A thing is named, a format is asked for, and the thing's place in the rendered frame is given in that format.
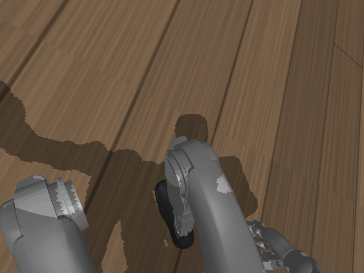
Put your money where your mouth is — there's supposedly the right robot hand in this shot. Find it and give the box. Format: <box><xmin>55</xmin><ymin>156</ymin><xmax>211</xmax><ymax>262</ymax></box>
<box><xmin>247</xmin><ymin>220</ymin><xmax>296</xmax><ymax>270</ymax></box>

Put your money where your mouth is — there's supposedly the right robot arm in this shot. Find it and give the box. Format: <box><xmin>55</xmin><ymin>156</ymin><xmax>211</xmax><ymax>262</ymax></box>
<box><xmin>283</xmin><ymin>250</ymin><xmax>325</xmax><ymax>273</ymax></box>

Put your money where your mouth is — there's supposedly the right robot foot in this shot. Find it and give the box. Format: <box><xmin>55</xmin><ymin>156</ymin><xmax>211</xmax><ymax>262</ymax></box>
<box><xmin>155</xmin><ymin>180</ymin><xmax>194</xmax><ymax>249</ymax></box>

